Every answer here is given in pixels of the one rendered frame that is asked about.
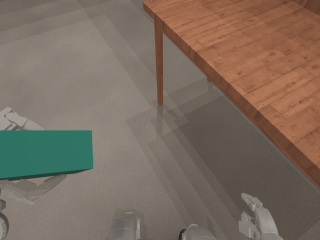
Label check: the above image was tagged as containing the right robot shin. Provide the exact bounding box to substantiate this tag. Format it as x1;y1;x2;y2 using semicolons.
186;224;198;230

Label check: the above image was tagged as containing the table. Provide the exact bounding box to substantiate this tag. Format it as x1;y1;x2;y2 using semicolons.
143;0;320;189

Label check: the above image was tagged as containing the sponge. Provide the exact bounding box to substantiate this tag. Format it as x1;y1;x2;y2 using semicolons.
0;130;94;181

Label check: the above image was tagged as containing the right robot hand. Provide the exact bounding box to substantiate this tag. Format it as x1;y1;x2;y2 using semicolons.
238;193;279;240

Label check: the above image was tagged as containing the left robot hand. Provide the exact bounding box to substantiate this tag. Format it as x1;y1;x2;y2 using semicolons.
0;107;67;205

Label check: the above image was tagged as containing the left robot thigh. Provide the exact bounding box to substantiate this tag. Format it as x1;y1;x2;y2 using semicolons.
104;213;141;240

